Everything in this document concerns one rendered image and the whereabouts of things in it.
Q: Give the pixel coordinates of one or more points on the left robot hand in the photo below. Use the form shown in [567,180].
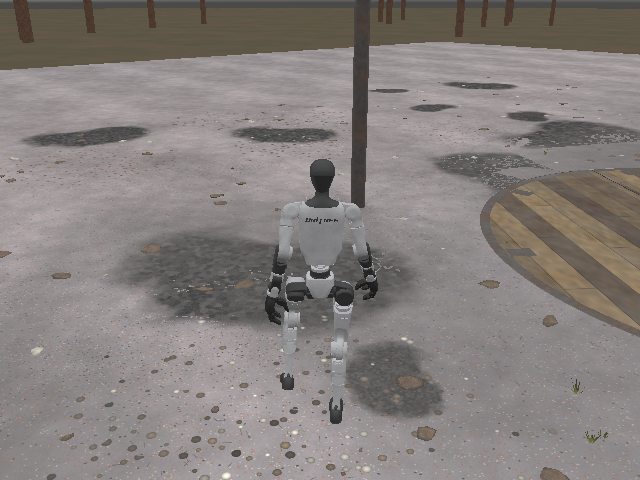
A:
[269,308]

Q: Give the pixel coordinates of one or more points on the right robot hand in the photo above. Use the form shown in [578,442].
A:
[366,285]

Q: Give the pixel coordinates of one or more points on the left robot forearm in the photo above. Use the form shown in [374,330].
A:
[277,275]

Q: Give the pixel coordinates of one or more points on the right robot forearm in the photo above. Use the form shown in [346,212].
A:
[367,266]

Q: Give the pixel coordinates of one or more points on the left robot foot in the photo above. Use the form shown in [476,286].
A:
[287,382]

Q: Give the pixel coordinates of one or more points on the left robot upper arm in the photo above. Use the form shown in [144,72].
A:
[286,228]

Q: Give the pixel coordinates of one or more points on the robot torso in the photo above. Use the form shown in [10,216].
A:
[321,235]

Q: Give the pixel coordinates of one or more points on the right robot upper arm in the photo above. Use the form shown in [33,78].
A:
[353,213]

